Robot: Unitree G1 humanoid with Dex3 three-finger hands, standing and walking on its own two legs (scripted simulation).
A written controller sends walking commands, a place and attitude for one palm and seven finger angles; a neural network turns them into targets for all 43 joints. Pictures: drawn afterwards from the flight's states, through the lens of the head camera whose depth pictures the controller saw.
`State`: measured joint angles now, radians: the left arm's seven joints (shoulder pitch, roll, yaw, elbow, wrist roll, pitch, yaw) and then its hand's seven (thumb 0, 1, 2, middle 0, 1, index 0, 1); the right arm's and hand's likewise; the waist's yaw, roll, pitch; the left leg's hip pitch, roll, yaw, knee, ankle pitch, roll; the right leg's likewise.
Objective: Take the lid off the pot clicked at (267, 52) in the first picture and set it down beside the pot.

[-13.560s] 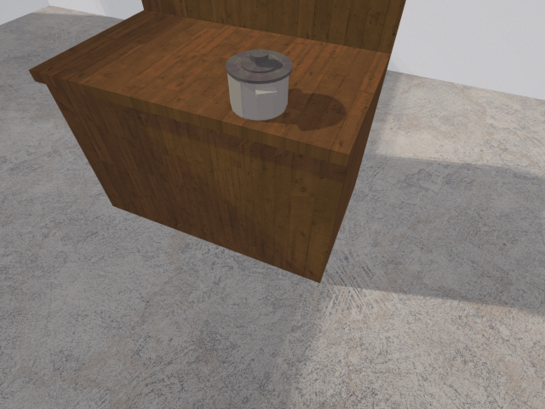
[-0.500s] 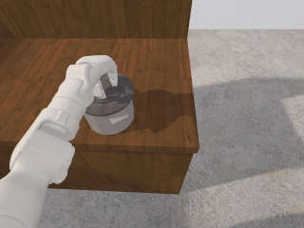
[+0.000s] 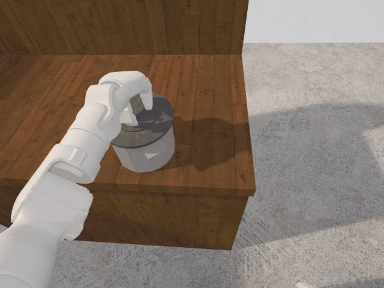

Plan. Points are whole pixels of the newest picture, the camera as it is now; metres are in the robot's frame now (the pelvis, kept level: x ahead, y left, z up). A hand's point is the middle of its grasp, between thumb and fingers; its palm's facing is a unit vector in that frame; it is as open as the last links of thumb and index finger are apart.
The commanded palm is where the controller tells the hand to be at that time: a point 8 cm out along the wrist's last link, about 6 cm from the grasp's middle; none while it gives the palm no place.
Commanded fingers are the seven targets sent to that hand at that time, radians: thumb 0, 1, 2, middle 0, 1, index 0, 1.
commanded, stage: lift the lid straight up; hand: left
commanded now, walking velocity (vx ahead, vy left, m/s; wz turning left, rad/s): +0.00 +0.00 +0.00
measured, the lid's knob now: (134, 109) +0.48 +0.13 +0.10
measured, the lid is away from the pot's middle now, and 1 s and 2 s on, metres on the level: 0.01 0.01 0.04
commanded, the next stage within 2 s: move the lid sideways beside the pot in 1.58 s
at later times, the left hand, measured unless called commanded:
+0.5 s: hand (125, 93) +0.46 +0.13 +0.17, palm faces -0.33 -0.01 -0.94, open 7.5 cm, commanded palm +0.45 +0.13 +0.24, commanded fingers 0.00 0.70 0.77 -0.88 -1.05 -0.90 -1.07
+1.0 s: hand (114, 76) +0.47 +0.14 +0.21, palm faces -0.32 -0.04 -0.95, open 7.5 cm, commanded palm +0.46 +0.14 +0.28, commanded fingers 0.00 0.70 0.77 -0.88 -1.05 -0.90 -1.07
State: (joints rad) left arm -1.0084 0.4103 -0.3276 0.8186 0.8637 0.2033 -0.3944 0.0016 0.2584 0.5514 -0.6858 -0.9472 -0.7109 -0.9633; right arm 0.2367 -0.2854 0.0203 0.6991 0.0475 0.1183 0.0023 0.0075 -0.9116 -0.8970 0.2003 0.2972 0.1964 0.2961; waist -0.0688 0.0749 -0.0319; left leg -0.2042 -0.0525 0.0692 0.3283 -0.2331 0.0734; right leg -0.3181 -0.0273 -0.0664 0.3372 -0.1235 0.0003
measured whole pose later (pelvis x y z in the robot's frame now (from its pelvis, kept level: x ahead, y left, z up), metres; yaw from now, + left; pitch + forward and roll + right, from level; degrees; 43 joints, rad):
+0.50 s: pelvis -0.01 +0.00 +0.00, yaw +0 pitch +5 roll +0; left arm -1.10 0.43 -0.33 0.83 0.87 0.23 -0.46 0.01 0.26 0.55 -0.69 -0.94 -0.71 -0.97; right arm 0.25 -0.30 0.03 0.70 0.04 0.10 -0.01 0.01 -0.91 -0.90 0.20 0.30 0.20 0.30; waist -0.07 0.07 -0.03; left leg -0.18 -0.06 0.07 0.30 -0.21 0.07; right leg -0.30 -0.03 -0.06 0.32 -0.11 0.00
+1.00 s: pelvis -0.01 +0.00 +0.00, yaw +0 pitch +5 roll +0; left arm -1.23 0.47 -0.32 0.91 0.88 0.26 -0.53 0.01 0.25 0.55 -0.69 -0.94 -0.72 -0.97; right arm 0.23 -0.30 0.03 0.70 0.04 0.09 -0.03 0.01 -0.91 -0.90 0.20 0.30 0.20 0.30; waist -0.08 0.06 -0.02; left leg -0.19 -0.05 0.07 0.30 -0.21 0.07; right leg -0.30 -0.03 -0.07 0.31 -0.10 0.00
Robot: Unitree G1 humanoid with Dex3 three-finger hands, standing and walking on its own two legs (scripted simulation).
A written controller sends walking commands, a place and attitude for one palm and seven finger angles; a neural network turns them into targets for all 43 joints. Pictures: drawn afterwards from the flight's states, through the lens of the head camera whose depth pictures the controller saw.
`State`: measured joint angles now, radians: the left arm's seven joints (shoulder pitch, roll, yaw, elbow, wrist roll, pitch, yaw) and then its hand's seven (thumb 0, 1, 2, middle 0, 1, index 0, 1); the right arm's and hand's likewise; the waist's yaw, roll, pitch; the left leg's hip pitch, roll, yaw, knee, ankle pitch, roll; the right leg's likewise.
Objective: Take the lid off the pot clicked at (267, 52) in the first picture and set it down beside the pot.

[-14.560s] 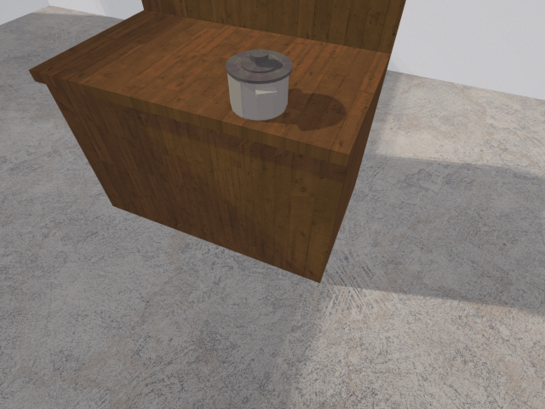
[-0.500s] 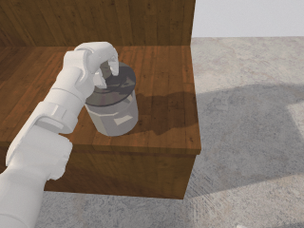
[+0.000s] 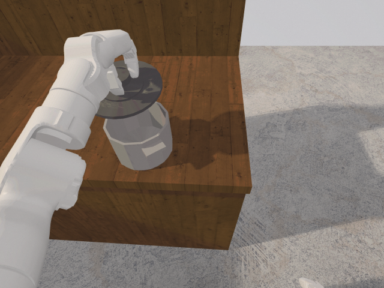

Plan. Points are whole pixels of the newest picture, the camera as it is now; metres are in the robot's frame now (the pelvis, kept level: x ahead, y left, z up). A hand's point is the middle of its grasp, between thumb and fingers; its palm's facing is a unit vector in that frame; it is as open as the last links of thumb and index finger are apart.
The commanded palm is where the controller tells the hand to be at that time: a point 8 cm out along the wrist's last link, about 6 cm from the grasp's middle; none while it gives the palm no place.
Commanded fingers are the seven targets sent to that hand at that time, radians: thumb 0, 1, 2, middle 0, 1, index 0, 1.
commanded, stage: lift the lid straight up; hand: left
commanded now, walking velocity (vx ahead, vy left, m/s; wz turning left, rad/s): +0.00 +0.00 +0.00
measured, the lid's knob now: (118, 77) +0.50 +0.14 +0.18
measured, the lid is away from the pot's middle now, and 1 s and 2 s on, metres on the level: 0.01 0.04 0.17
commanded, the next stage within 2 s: move the lid sideways beside the pot in 0.58 s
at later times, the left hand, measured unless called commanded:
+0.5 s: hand (108, 54) +0.49 +0.14 +0.25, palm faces -0.27 -0.05 -0.96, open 7.5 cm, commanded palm +0.47 +0.14 +0.31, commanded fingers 0.00 0.70 0.77 -0.88 -1.05 -0.90 -1.07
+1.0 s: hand (93, 56) +0.49 +0.17 +0.24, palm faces -0.26 -0.04 -0.97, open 7.5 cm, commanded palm +0.48 +0.18 +0.31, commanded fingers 0.00 0.70 0.77 -0.88 -1.05 -0.90 -1.07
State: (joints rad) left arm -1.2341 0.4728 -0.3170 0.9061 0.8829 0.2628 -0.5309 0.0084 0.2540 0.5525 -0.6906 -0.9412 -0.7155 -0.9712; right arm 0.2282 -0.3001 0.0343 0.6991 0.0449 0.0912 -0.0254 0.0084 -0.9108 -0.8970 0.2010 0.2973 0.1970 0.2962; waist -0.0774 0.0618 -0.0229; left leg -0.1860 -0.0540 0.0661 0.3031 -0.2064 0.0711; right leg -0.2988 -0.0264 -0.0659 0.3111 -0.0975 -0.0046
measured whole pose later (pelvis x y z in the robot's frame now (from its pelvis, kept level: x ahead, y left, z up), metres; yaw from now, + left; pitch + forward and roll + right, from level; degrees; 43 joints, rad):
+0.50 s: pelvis +0.01 +0.01 +0.00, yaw +0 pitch +6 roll +0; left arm -1.30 0.47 -0.32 0.86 0.90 0.32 -0.58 0.01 0.25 0.55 -0.69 -0.94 -0.72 -0.97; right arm 0.22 -0.30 0.04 0.70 0.04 0.09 -0.01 0.01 -0.91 -0.90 0.20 0.30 0.20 0.30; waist -0.07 0.07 -0.04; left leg -0.18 -0.06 0.06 0.28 -0.21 0.08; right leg -0.29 -0.03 -0.07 0.30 -0.10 0.01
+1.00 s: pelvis +0.00 +0.00 +0.00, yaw +0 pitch +6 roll +0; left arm -1.29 0.56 -0.28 0.88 0.92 0.25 -0.56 0.01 0.25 0.55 -0.69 -0.94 -0.72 -0.97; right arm 0.23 -0.30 0.04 0.68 0.05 0.12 -0.02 0.01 -0.91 -0.90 0.20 0.30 0.20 0.30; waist -0.08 0.06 -0.02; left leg -0.19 -0.06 0.06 0.29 -0.20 0.07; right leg -0.30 -0.03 -0.06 0.29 -0.09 0.00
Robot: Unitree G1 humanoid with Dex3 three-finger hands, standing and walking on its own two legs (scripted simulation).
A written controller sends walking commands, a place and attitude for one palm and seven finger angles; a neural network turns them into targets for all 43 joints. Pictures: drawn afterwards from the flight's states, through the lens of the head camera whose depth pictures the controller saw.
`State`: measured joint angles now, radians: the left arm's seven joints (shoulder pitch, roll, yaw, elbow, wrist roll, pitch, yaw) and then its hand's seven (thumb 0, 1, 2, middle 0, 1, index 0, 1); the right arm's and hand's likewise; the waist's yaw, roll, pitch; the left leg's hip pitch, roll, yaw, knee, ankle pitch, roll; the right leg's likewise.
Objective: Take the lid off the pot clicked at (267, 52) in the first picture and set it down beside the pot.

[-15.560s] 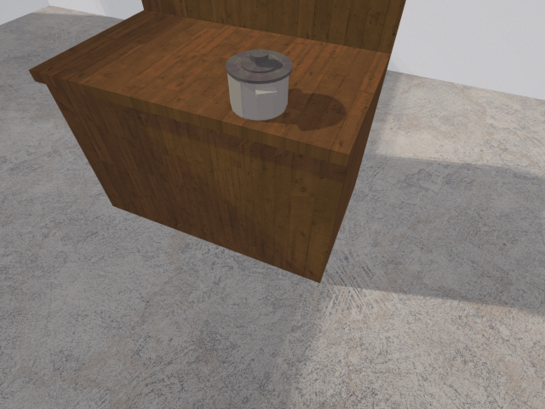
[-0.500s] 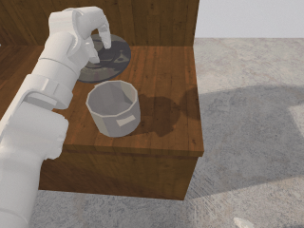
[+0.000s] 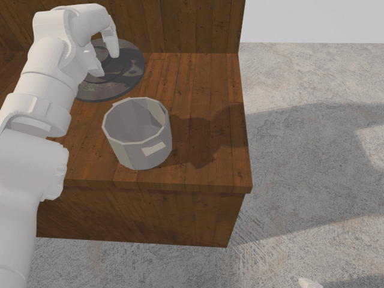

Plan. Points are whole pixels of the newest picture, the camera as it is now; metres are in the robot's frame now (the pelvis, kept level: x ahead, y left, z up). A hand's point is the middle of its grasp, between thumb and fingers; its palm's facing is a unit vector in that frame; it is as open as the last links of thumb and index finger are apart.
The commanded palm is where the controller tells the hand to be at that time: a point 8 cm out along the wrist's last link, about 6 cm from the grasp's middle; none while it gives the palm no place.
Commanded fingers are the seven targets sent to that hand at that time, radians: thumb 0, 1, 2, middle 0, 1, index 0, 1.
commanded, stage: move the lid sideways beside the pot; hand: left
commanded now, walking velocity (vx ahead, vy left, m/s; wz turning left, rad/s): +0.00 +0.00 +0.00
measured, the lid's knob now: (97, 57) +0.51 +0.17 +0.22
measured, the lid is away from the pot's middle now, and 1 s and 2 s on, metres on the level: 0.04 0.17 0.22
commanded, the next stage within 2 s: lower the lid onto the table in 1.72 s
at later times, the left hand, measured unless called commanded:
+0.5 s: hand (60, 56) +0.48 +0.23 +0.24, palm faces -0.27 -0.06 -0.96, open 7.5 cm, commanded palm +0.48 +0.23 +0.31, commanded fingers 0.00 0.70 0.77 -0.88 -1.05 -0.90 -1.07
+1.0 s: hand (28, 61) +0.49 +0.29 +0.23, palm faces -0.29 -0.09 -0.95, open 7.5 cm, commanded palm +0.49 +0.30 +0.31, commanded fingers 0.00 0.70 0.77 -0.88 -1.05 -0.90 -1.07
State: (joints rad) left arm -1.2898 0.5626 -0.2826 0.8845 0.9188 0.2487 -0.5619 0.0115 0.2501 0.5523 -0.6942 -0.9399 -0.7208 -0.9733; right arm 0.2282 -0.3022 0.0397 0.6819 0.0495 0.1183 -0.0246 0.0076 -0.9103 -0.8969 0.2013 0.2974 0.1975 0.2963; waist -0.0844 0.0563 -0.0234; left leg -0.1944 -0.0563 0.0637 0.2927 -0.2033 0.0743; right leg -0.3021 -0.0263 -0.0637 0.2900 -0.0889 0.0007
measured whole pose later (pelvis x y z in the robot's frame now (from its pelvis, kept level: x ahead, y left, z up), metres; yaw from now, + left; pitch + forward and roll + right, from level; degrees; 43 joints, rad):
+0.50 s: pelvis +0.01 +0.01 +0.00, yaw +1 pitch +7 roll -1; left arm -1.26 0.66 -0.25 0.86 0.91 0.20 -0.60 0.01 0.25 0.55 -0.69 -0.94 -0.72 -0.97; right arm 0.22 -0.31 0.03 0.68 0.06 0.14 -0.02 0.01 -0.91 -0.90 0.20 0.30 0.20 0.30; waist -0.08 0.05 -0.03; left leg -0.21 -0.06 0.05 0.30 -0.21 0.08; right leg -0.30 -0.03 -0.08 0.27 -0.09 0.01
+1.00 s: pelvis +0.01 +0.01 +0.00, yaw +1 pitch +8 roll -1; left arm -1.27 0.79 -0.19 0.95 0.94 0.13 -0.60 0.01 0.25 0.55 -0.69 -0.94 -0.72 -0.97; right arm 0.26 -0.31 0.03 0.71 0.07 0.16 -0.03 0.01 -0.91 -0.90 0.20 0.30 0.20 0.30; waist -0.09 0.04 -0.02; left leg -0.23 -0.05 0.04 0.32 -0.23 0.08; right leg -0.30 -0.02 -0.08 0.25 -0.09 0.01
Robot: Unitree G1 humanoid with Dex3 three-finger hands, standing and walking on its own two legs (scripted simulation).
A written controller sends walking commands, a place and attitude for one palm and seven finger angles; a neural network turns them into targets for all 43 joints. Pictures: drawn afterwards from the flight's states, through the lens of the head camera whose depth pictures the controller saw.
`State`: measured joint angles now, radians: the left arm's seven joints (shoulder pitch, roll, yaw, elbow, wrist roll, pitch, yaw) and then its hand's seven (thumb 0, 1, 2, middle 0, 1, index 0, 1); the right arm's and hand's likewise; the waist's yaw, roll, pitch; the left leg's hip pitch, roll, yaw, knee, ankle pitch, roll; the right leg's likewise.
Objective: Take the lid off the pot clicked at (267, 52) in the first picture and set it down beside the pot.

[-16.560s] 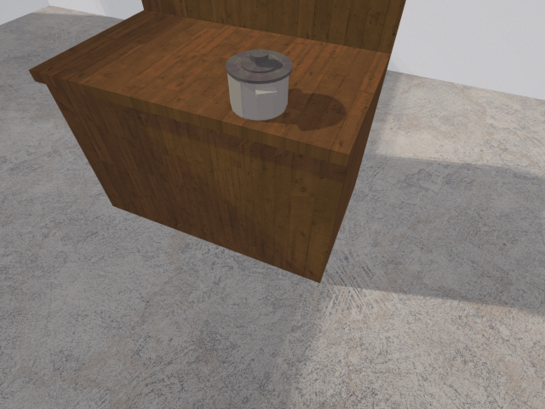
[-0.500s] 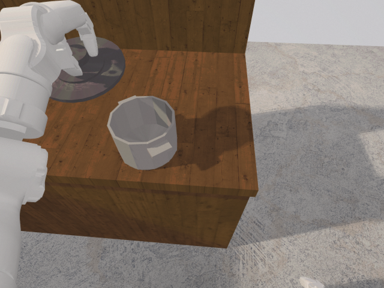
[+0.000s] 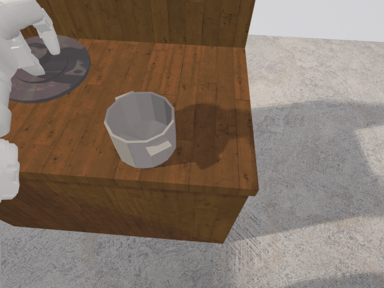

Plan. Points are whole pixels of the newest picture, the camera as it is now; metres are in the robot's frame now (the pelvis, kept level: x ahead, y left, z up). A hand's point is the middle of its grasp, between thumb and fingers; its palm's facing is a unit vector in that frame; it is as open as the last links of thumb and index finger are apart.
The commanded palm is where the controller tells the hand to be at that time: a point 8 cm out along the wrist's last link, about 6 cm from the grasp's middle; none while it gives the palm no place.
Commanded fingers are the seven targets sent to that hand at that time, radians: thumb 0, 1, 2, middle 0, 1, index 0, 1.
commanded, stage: move the lid sideways beside the pot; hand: left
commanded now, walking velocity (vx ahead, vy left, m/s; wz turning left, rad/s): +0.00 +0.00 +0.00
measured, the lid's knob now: (35, 54) +0.50 +0.28 +0.21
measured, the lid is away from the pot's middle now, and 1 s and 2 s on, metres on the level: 0.17 0.22 0.21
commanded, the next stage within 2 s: lower the lid onto the table in 0.72 s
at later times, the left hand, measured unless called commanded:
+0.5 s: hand out of the picture +0.47 +0.33 +0.24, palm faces -0.28 -0.13 -0.95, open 7.5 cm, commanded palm +0.48 +0.33 +0.31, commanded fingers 0.00 0.70 0.77 -0.88 -1.05 -0.90 -1.07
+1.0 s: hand (0, 51) +0.49 +0.33 +0.23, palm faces -0.31 -0.17 -0.94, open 7.5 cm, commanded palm +0.49 +0.34 +0.30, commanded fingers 0.00 0.70 0.77 -0.88 -1.05 -0.90 -1.07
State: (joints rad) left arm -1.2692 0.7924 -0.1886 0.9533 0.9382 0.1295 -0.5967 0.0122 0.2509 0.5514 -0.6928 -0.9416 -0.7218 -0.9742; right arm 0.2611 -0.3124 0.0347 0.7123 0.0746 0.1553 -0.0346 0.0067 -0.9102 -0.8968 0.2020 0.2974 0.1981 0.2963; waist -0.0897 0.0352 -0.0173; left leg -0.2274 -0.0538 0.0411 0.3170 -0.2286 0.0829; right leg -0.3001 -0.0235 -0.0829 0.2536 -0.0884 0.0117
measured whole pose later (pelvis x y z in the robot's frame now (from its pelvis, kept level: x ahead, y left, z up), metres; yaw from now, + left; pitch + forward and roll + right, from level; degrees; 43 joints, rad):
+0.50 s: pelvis +0.01 +0.00 +0.00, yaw +0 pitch +9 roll -2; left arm -1.28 0.90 -0.12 1.00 0.96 0.10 -0.60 0.01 0.25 0.55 -0.69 -0.94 -0.72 -0.97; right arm 0.26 -0.31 0.04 0.71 0.08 0.17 -0.03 0.01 -0.91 -0.90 0.20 0.30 0.20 0.30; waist -0.09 0.03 -0.01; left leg -0.24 -0.05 0.04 0.33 -0.25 0.09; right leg -0.30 -0.02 -0.09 0.25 -0.10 0.02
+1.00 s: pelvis +0.01 +0.00 +0.00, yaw +0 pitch +10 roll -2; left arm -1.33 0.91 -0.12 1.10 0.98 0.11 -0.59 0.01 0.25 0.55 -0.69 -0.94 -0.72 -0.97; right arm 0.29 -0.32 0.05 0.72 0.09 0.15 -0.04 0.00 -0.91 -0.90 0.20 0.30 0.20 0.30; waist -0.12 0.03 -0.01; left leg -0.25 -0.04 0.04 0.35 -0.26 0.08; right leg -0.31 -0.01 -0.08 0.26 -0.11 0.02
